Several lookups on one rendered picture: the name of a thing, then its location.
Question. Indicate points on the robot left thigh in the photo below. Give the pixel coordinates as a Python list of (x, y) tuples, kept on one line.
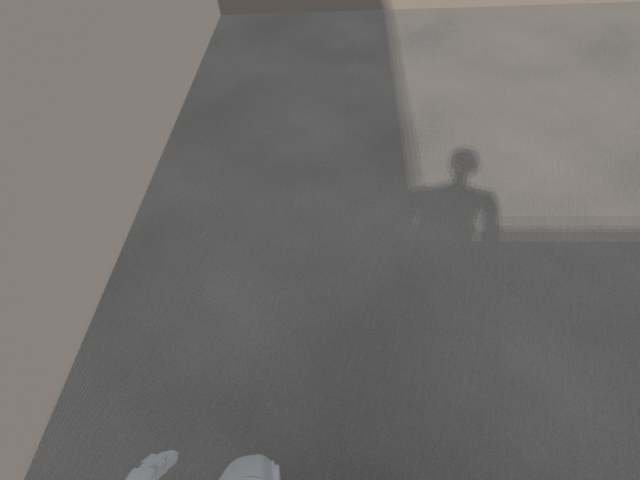
[(252, 467)]

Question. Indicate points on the left robot hand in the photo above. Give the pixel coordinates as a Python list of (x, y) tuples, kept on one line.
[(154, 466)]

